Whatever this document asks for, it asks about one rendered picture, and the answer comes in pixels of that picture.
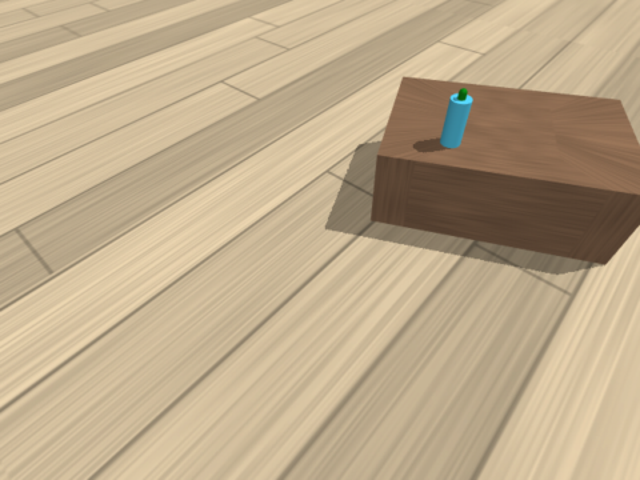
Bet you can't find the bottle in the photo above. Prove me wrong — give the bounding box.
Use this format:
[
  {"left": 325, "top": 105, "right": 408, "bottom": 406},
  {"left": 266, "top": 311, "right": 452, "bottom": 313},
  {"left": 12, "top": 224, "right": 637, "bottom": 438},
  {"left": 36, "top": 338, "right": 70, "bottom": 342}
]
[{"left": 440, "top": 88, "right": 473, "bottom": 148}]

